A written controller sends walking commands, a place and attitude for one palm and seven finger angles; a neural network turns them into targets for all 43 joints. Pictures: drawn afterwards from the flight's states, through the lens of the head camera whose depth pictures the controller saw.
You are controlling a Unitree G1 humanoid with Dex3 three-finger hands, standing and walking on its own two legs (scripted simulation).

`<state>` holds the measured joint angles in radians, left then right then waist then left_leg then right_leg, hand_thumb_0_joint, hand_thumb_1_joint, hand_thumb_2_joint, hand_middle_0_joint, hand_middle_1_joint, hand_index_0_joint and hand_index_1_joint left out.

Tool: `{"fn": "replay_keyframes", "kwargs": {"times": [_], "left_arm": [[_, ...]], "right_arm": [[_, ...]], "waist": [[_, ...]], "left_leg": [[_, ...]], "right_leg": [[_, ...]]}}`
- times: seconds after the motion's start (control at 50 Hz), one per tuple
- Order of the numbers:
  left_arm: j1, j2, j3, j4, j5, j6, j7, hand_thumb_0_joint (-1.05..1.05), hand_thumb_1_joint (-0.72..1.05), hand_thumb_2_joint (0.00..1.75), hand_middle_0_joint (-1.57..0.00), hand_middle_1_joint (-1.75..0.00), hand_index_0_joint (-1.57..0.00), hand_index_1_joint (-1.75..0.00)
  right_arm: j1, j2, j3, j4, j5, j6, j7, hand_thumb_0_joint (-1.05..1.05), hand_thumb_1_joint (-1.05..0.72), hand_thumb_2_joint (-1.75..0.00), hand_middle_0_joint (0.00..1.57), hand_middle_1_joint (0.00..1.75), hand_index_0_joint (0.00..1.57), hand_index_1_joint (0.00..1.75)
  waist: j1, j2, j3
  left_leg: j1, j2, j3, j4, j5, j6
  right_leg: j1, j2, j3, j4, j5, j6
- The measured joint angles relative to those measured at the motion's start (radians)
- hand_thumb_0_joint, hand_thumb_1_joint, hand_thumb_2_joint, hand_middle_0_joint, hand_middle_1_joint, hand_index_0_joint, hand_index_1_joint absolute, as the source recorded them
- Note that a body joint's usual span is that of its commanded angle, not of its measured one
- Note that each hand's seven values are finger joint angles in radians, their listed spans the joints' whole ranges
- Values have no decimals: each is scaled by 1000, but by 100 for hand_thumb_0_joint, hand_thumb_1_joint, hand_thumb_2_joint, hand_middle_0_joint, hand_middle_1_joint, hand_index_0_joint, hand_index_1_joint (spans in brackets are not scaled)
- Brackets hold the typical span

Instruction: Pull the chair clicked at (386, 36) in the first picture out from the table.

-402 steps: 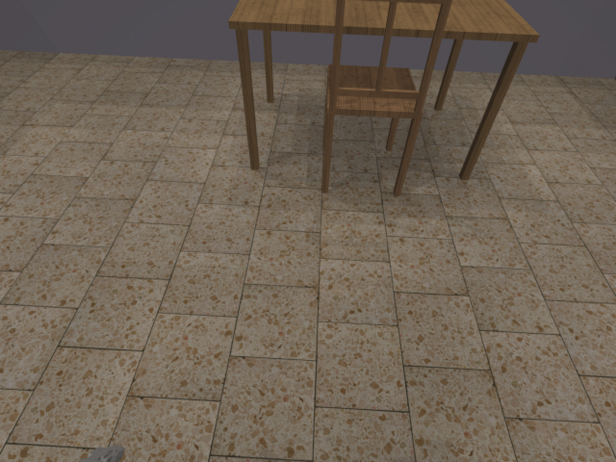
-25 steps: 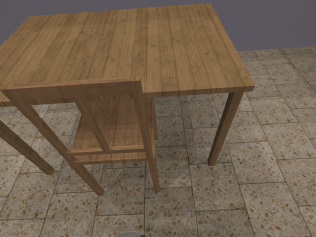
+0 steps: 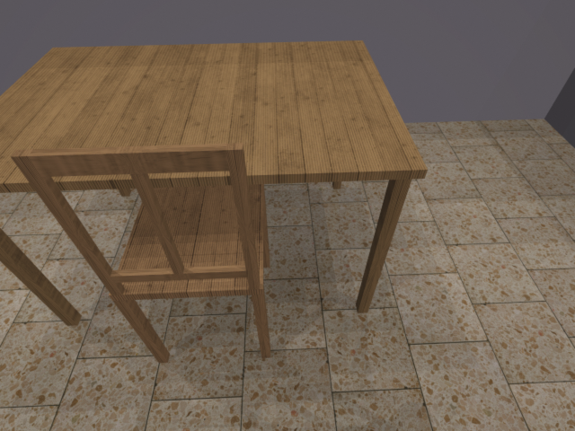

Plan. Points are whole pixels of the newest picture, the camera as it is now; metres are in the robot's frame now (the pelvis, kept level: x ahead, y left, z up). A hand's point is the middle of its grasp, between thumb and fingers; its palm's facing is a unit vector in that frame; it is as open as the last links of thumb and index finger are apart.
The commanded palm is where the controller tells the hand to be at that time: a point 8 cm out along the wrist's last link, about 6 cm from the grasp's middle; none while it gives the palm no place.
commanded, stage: come to a stop and stand still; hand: left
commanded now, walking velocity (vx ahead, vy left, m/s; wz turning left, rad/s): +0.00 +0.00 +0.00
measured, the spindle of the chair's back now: (161, 228) +0.51 +0.30 -0.07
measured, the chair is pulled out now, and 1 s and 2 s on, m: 0.00 0.00 0.00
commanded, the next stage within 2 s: look again from close up in 1.22 s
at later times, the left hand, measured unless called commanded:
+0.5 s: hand out of the picture -0.02 +0.19 -0.18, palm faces +0.05 -0.99 -0.16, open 7.3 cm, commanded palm none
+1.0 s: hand out of the picture +0.03 +0.21 -0.18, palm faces +0.02 -0.98 -0.18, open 7.3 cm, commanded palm none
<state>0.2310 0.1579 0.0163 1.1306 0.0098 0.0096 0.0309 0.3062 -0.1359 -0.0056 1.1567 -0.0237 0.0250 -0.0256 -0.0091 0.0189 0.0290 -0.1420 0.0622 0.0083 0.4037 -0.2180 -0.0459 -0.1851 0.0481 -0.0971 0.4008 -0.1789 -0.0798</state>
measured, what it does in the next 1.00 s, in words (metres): shifts its weight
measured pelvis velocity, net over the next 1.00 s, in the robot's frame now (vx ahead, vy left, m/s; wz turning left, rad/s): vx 0.04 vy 0.04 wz -0.01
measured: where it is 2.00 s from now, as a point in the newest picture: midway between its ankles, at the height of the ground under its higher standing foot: outside the picture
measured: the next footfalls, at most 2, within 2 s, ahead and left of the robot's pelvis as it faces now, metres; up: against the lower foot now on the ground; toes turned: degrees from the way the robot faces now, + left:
none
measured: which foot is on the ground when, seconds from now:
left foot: down 0.00-1.00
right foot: down 0.00-1.00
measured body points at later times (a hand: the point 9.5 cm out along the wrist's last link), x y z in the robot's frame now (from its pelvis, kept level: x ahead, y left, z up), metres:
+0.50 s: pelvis +0.00 +0.03 +0.00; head +0.01 +0.03 +0.45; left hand -0.02 +0.24 -0.16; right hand -0.05 -0.16 -0.16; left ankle +0.00 +0.16 -0.74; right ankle +0.03 -0.06 -0.74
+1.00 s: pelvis +0.04 +0.04 +0.00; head +0.05 +0.05 +0.45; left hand +0.03 +0.26 -0.16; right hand +0.02 -0.17 -0.16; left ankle +0.00 +0.16 -0.74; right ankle +0.03 -0.06 -0.74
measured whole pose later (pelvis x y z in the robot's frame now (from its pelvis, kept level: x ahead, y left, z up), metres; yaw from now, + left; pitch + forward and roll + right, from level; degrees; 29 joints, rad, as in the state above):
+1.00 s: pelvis +0.04 +0.04 +0.00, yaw -1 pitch +0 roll +0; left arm 0.29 0.13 0.00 1.15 0.01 -0.02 0.04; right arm 0.29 -0.12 0.01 1.14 -0.01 -0.02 -0.04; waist 0.00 -0.01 0.03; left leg -0.11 0.00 0.04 0.37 -0.25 0.01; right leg -0.17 -0.01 -0.06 0.40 -0.22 -0.02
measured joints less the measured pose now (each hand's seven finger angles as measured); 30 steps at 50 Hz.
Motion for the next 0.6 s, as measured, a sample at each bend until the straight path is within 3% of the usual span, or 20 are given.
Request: {"fn": "replay_keyframes", "kwargs": {"times": [0.32,0.6], "left_arm": [[76,-35,8,17,2,0,-2,0,91,90,-20,-29,-20,-30],[80,-46,-5,21,4,-17,5,0,91,90,-20,-29,-20,-30]], "right_arm": [[86,34,-1,-1,-1,-14,-6,0,-91,-90,20,30,20,30],[29,50,7,-23,9,-39,-9,0,-91,-90,20,30,20,30]], "waist": [[4,-27,-11],[10,-23,-13]], "left_leg": [[-56,-26,9,15,9,19],[-32,-56,24,-3,-6,45]], "right_leg": [[-54,-25,14,7,16,24],[-44,-53,30,15,-7,53]]}}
